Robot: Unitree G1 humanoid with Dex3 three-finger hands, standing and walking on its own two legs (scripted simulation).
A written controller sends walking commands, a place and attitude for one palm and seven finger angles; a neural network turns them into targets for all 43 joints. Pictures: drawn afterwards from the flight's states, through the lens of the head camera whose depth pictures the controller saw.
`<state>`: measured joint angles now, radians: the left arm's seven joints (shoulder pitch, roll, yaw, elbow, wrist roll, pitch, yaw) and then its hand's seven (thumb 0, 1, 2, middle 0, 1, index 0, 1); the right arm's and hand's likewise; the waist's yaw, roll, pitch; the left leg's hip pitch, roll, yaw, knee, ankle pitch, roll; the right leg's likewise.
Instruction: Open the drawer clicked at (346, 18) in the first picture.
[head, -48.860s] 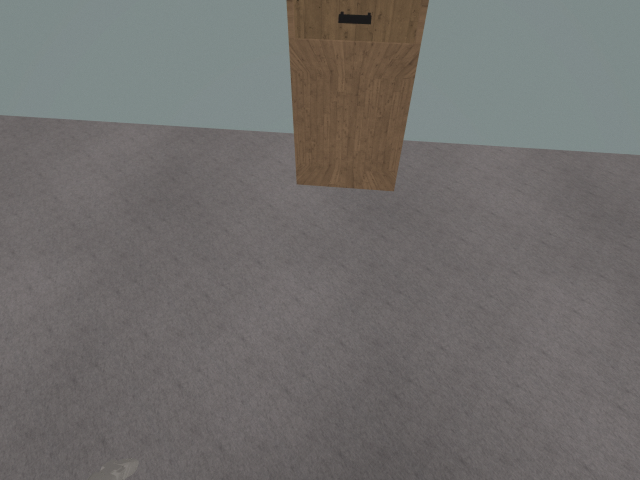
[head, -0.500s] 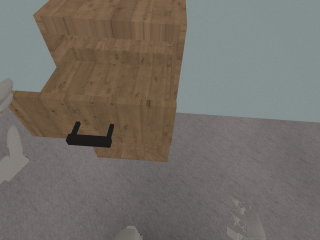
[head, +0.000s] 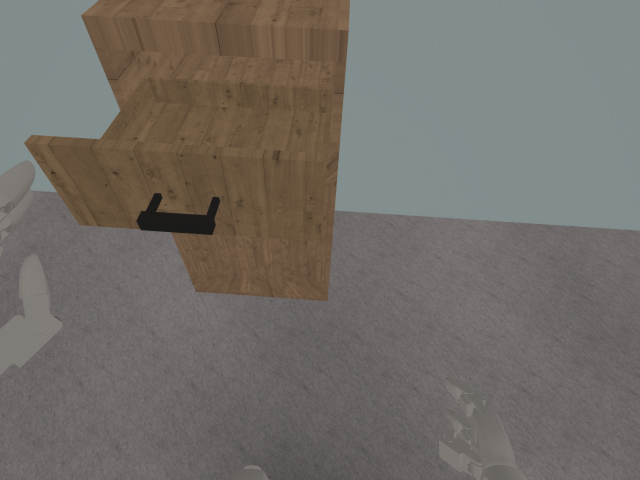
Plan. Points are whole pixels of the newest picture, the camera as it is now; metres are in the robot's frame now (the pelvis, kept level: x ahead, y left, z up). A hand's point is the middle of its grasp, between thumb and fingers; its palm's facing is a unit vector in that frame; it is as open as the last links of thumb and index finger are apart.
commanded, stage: stop stepping back and stand still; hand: left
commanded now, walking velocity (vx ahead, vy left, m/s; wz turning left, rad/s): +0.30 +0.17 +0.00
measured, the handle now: (181, 212) +0.48 +0.25 +0.03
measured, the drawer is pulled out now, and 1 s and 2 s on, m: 0.29 0.29 0.29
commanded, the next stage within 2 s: let the arm hang, fingers relaxed in 0.54 s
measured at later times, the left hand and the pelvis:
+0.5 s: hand out of the picture +0.14 +0.23 +0.21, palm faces +0.45 -0.76 -0.47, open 7.4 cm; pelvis -0.04 -0.01 +0.01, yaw +3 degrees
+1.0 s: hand out of the picture +0.02 +0.15 -0.16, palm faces +0.07 -0.98 -0.18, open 7.0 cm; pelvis -0.04 -0.03 +0.00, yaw +6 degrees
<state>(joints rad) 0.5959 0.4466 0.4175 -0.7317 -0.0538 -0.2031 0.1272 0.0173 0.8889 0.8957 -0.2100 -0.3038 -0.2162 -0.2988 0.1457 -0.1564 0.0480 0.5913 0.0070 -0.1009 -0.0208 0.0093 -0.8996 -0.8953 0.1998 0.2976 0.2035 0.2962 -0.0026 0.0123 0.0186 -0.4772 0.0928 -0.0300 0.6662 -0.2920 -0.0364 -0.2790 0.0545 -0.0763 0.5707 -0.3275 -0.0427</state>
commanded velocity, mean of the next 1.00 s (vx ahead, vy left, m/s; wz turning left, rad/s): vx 0.08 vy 0.03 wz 0.00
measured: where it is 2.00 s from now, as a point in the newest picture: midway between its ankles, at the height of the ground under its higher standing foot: outside the picture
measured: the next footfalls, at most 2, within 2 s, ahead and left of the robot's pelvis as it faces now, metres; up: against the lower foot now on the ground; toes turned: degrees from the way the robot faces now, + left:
left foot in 0.26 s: -0.03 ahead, +0.09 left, +0.00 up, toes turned +4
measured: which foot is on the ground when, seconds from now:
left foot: up 0.00-0.24, down 0.26-1.00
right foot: down 0.00-1.00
